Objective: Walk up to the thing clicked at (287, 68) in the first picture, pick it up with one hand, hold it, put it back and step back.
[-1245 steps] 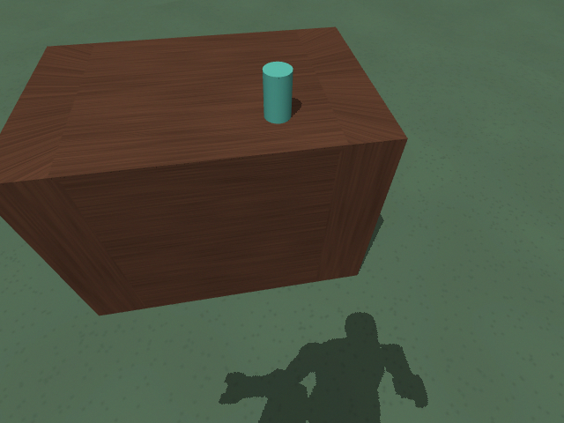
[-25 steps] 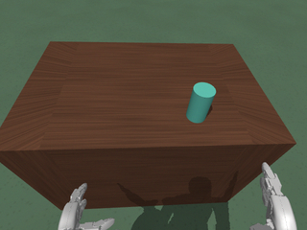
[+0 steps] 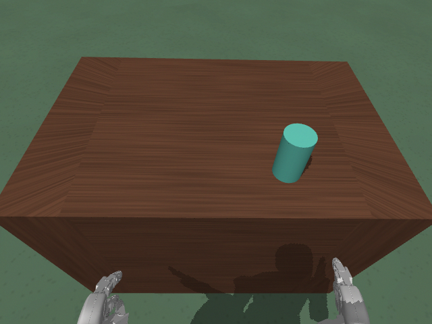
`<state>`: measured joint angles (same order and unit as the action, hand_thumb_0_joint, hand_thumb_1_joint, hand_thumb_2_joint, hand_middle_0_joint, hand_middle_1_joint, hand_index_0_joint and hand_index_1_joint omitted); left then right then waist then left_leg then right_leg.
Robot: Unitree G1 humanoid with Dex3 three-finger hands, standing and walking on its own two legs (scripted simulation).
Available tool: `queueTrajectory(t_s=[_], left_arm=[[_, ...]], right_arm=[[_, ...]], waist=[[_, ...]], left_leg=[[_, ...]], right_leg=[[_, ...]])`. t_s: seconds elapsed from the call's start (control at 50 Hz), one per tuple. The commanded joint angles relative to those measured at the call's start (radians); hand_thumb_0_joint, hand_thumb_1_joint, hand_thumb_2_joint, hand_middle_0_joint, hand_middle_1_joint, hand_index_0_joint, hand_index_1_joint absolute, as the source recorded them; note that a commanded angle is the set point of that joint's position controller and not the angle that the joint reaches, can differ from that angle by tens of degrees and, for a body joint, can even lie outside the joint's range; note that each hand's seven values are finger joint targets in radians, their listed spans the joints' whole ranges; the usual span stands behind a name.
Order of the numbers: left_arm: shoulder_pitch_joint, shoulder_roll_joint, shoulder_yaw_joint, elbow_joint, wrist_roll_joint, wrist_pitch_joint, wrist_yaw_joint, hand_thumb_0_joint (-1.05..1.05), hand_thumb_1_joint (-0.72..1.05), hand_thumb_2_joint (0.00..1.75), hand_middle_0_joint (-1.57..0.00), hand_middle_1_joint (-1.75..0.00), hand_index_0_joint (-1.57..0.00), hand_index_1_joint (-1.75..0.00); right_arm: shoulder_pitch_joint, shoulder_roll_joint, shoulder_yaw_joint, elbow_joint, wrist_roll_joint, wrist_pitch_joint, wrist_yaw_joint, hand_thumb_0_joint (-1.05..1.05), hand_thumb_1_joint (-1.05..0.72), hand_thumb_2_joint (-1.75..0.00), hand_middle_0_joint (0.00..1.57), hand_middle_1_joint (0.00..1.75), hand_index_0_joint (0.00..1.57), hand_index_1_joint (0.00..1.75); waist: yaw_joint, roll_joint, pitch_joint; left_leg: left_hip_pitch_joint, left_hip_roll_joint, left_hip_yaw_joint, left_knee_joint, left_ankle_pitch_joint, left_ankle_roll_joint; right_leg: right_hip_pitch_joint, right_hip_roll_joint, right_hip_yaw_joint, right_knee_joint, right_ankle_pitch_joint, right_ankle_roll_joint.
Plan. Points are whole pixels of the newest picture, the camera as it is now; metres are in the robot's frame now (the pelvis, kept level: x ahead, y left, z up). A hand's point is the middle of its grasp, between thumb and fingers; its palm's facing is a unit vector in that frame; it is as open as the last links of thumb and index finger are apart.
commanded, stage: home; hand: right
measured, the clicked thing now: (292, 154) +0.48 -0.16 +0.00
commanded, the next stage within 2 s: none
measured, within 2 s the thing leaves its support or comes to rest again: neither
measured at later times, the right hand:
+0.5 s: hand out of the picture +0.10 -0.26 -0.13, palm faces -0.04 +0.91 -0.41, open 17.6 cm
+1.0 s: hand out of the picture +0.03 -0.25 -0.14, palm faces -0.04 +0.93 -0.37, open 17.4 cm
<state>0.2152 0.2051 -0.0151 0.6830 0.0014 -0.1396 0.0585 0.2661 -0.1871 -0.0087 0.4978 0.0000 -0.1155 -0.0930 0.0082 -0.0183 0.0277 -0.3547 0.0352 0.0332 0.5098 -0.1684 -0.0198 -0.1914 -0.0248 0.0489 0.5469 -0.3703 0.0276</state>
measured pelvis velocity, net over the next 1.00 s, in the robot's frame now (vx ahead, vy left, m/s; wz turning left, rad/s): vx -0.03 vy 0.00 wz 0.02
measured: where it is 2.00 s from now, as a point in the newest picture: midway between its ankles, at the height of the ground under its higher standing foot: outside the picture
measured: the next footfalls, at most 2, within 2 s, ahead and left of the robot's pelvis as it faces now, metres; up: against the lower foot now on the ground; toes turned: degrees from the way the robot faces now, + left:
none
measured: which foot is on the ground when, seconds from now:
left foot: down 0.00-1.00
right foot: down 0.00-1.00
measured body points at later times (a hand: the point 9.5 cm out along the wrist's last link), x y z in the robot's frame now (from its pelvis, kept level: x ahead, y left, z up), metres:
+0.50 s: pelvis +0.00 +0.00 +0.00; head -0.01 +0.01 +0.45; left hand +0.08 +0.31 -0.13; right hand +0.10 -0.31 -0.10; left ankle +0.06 +0.13 -0.73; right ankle -0.05 -0.14 -0.73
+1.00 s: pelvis -0.03 +0.00 +0.01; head -0.04 +0.01 +0.46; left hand -0.02 +0.31 -0.13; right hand +0.04 -0.30 -0.12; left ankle +0.06 +0.13 -0.73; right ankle -0.05 -0.14 -0.73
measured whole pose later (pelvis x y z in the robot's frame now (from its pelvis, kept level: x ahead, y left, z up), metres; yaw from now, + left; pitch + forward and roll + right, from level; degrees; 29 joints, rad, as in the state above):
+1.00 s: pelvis -0.03 +0.00 +0.01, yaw +1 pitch -4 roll -1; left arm 0.25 0.37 0.00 1.10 0.02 0.01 -0.01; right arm 0.16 -0.36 0.01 1.11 -0.01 0.00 0.00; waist 0.00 0.00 0.04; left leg -0.27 0.04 0.00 0.42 -0.12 -0.01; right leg -0.08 -0.01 0.02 0.41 -0.26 0.02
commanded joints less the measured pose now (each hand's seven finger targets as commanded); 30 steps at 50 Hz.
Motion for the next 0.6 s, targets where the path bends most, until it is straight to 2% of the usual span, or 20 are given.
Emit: queueTrajectory(t_s=[0.0, 0.04, 0.06, 0.08, 0.1, 0.12, 0.14, 0.16, 0.2, 0.24, 0.28, 0.3, 0.32, 0.36, 0.38, 0.4, 0.42, 0.46, 0.5, 0.58], left_arm=[[-0.065, 0.118, 0.055, -0.128, 0.002, -0.037, 0.002, 0.0, 0.9, 0.9, -0.2, -0.3, -0.2, -0.3], [-0.053, 0.116, 0.054, -0.115, 0.004, -0.033, 0.002, 0.0, 0.9, 0.9, -0.2, -0.3, -0.2, -0.3], [-0.047, 0.126, 0.062, -0.108, 0.004, -0.028, 0.003, 0.0, 0.9, 0.9, -0.2, -0.3, -0.2, -0.3], [-0.035, 0.127, 0.064, -0.105, 0.007, -0.021, 0.003, 0.0, 0.9, 0.9, -0.2, -0.3, -0.2, -0.3], [-0.043, 0.126, 0.064, -0.105, 0.005, -0.017, 0.004, 0.0, 0.9, 0.9, -0.2, -0.3, -0.2, -0.3], [-0.03, 0.134, 0.066, -0.094, 0.005, -0.014, 0.004, 0.0, 0.9, 0.9, -0.2, -0.3, -0.2, -0.3], [0.029, 0.331, 0.106, -0.006, 0.054, 0.035, -0.016, 0.0, 0.9, 0.9, -0.2, -0.3, -0.2, -0.3], [0.037, 0.321, 0.108, 0.002, 0.052, 0.059, -0.021, 0.0, 0.9, 0.9, -0.2, -0.3, -0.2, -0.3], [0.021, 0.294, 0.101, 0.004, 0.042, 0.08, -0.024, 0.0, 0.9, 0.9, -0.2, -0.3, -0.2, -0.3], [0.017, 0.289, 0.09, 0.034, 0.031, 0.09, -0.032, 0.0, 0.9, 0.9, -0.2, -0.3, -0.2, -0.3], [-0.003, 0.299, 0.087, 0.059, 0.032, 0.098, -0.036, 0.0, 0.9, 0.9, -0.2, -0.3, -0.2, -0.3], [-0.01, 0.299, 0.083, 0.071, 0.033, 0.103, -0.038, 0.0, 0.9, 0.9, -0.2, -0.3, -0.2, -0.3], [-0.015, 0.303, 0.082, 0.085, 0.034, 0.107, -0.039, 0.0, 0.9, 0.9, -0.2, -0.3, -0.2, -0.3], [-0.02, 0.309, 0.078, 0.107, 0.034, 0.113, -0.042, 0.0, 0.9, 0.9, -0.2, -0.29, -0.2, -0.3], [-0.027, 0.316, 0.078, 0.118, 0.034, 0.116, -0.044, 0.0, 0.9, 0.9, -0.2, -0.29, -0.2, -0.3], [-0.022, 0.32, 0.077, 0.132, 0.033, 0.116, -0.046, 0.0, 0.9, 0.9, -0.2, -0.29, -0.2, -0.3], [-0.024, 0.331, 0.078, 0.147, 0.031, 0.118, -0.046, 0.0, 0.9, 0.9, -0.2, -0.29, -0.2, -0.3], [-0.038, 0.343, 0.075, 0.173, 0.031, 0.125, -0.048, 0.0, 0.9, 0.9, -0.2, -0.29, -0.2, -0.3], [-0.029, 0.35, 0.069, 0.202, 0.03, 0.13, -0.051, 0.0, 0.9, 0.9, -0.2, -0.29, -0.2, -0.3], [-0.027, 0.364, 0.065, 0.247, 0.026, 0.129, -0.057, 0.0, 0.9, 0.9, -0.2, -0.29, -0.2, -0.3]], right_arm=[[-0.056, -0.067, -0.01, -0.149, 0.001, -0.047, 0.001, 0.0, 0.55, -0.06, 0.05, 0.05, 0.05, 0.05], [-0.104, -0.076, -0.016, -0.18, 0.001, -0.047, -0.003, 0.0, 0.57, -0.05, 0.05, 0.05, 0.05, 0.05], [-0.091, -0.101, -0.044, -0.151, -0.004, -0.041, -0.008, 0.0, 0.57, -0.04, 0.05, 0.05, 0.05, 0.05], [-0.122, -0.098, -0.038, -0.162, -0.006, -0.04, -0.01, 0.0, 0.59, -0.03, 0.05, 0.05, 0.05, 0.05], [-0.143, -0.102, -0.039, -0.187, -0.002, -0.039, -0.012, 0.0, 0.56, -0.05, 0.05, 0.05, 0.05, 0.05], [-0.112, -0.113, -0.058, -0.128, -0.005, -0.029, -0.015, 0.0, 0.6, -0.03, 0.05, 0.05, 0.05, 0.05], [0.012, -0.356, -0.091, 0.048, -0.054, 0.007, 0.027, 0.0, 0.59, -0.03, 0.05, 0.05, 0.05, 0.05], [0.024, -0.352, -0.095, 0.077, -0.048, 0.026, 0.042, 0.0, 0.6, -0.03, 0.05, 0.04, 0.05, 0.04], [0.008, -0.298, -0.077, 0.101, -0.037, 0.039, 0.055, 0.0, 0.6, -0.03, 0.05, 0.04, 0.05, 0.04], [-0.03, -0.285, -0.054, 0.142, -0.029, 0.042, 0.07, 0.0, 0.6, -0.03, 0.05, 0.05, 0.05, 0.05], [-0.065, -0.289, -0.042, 0.191, -0.027, 0.048, 0.076, 0.0, 0.6, -0.03, 0.05, 0.05, 0.05, 0.05], [-0.081, -0.293, -0.038, 0.212, -0.028, 0.051, 0.078, 0.0, 0.58, -0.04, 0.05, 0.05, 0.05, 0.05], [-0.096, -0.305, -0.038, 0.232, -0.03, 0.055, 0.08, 0.0, 0.61, -0.02, 0.05, 0.04, 0.05, 0.04], [-0.098, -0.332, -0.038, 0.275, -0.027, 0.061, 0.082, 0.0, 0.6, -0.03, 0.05, 0.04, 0.05, 0.04], [-0.107, -0.333, -0.036, 0.296, -0.027, 0.064, 0.083, 0.0, 0.58, -0.04, 0.05, 0.05, 0.05, 0.05], [-0.118, -0.342, -0.034, 0.314, -0.024, 0.067, 0.083, 0.0, 0.59, -0.03, 0.05, 0.05, 0.05, 0.05], [-0.112, -0.347, -0.035, 0.332, -0.022, 0.067, 0.082, 0.0, 0.57, -0.04, 0.05, 0.05, 0.05, 0.05], [-0.126, -0.359, -0.03, 0.37, -0.021, 0.072, 0.082, 0.0, 0.56, -0.05, 0.05, 0.05, 0.05, 0.05], [-0.144, -0.376, -0.027, 0.399, -0.018, 0.078, 0.082, 0.0, 0.55, -0.06, 0.05, 0.05, 0.05, 0.05], [-0.145, -0.407, -0.025, 0.452, -0.018, 0.077, 0.082, 0.0, 0.54, -0.06, 0.05, 0.06, 0.05, 0.06]], waist=[[-0.004, 0.079, -0.139], [-0.001, 0.044, -0.182], [-0.004, 0.031, -0.205], [0.005, 0.021, -0.231], [0.002, 0.013, -0.228], [-0.001, 0.018, -0.21], [-0.012, -0.024, -0.259], [-0.003, -0.024, -0.287], [-0.006, -0.023, -0.27], [-0.002, -0.017, -0.188], [-0.006, -0.005, -0.138], [-0.007, -0.009, -0.095], [-0.004, -0.002, -0.067], [-0.007, 0.021, -0.054], [-0.01, 0.015, -0.035], [-0.007, 0.012, -0.044], [-0.012, 0.015, -0.06], [-0.014, 0.02, -0.031], [-0.012, 0.026, 0.009], [-0.012, 0.048, 0.012]], left_leg=[[0.212, -0.027, 0.048, -0.043, 0.098, 0.018], [0.231, -0.025, 0.042, -0.02, 0.195, 0.021], [0.24, -0.025, 0.039, -0.007, 0.227, 0.026], [0.255, -0.023, 0.033, 0.0, 0.266, 0.029], [0.252, -0.027, 0.035, 0.0, 0.271, 0.031], [0.249, -0.032, 0.038, 0.003, 0.249, 0.034], [0.277, 0.084, -0.057, 0.137, 0.47, 0.07], [0.275, 0.086, -0.054, 0.134, 0.5, 0.087], [0.249, 0.086, -0.053, 0.122, 0.503, 0.086], [0.192, 0.074, -0.044, 0.105, 0.368, 0.08], [0.187, 0.074, -0.042, 0.094, 0.347, 0.075], [0.18, 0.075, -0.048, 0.064, 0.289, 0.071], [0.179, 0.079, -0.059, 0.059, 0.267, 0.072], [0.18, 0.085, -0.075, 0.039, 0.255, 0.072], [0.165, 0.082, -0.081, 0.018, 0.216, 0.066], [0.19, 0.084, -0.084, 0.027, 0.243, 0.068], [0.204, 0.085, -0.085, 0.016, 0.239, 0.064], [0.188, 0.086, -0.096, -0.023, 0.165, 0.058], [0.181, 0.087, -0.117, -0.068, 0.019, 0.055], [0.173, 0.094, -0.142, -0.138, -0.069, 0.053]], right_leg=[[-0.117, 0.031, -0.067, -0.11, 0.23, -0.025], [-0.085, 0.031, -0.067, -0.09, 0.329, -0.015], [-0.075, 0.03, -0.064, -0.085, 0.367, -0.01], [-0.068, 0.03, -0.066, -0.074, 0.413, -0.006], [-0.064, 0.028, -0.062, -0.079, 0.429, -0.004], [-0.075, 0.022, -0.057, -0.08, 0.439, 0.002], [-0.027, -0.066, 0.016, -0.021, 0.637, -0.028], [0.002, -0.063, 0.015, -0.013, 0.639, -0.031], [0.015, -0.065, 0.024, -0.017, 0.629, -0.034], [-0.01, -0.061, 0.024, -0.053, 0.527, -0.034], [-0.034, -0.062, 0.025, -0.066, 0.488, -0.036], [-0.071, -0.059, 0.027, -0.088, 0.389, -0.039], [-0.081, -0.06, 0.032, -0.106, 0.344, -0.043], [-0.066, -0.058, 0.035, -0.124, 0.294, -0.05], [-0.071, -0.058, 0.038, -0.143, 0.249, -0.052], [-0.058, -0.061, 0.043, -0.149, 0.288, -0.052], [-0.044, -0.06, 0.044, -0.149, 0.28, -0.053], [-0.04, -0.058, 0.047, -0.179, 0.196, -0.056], [-0.066, -0.059, 0.054, -0.221, 0.086, -0.063], [-0.027, -0.052, 0.048, -0.228, 0.073, -0.063]])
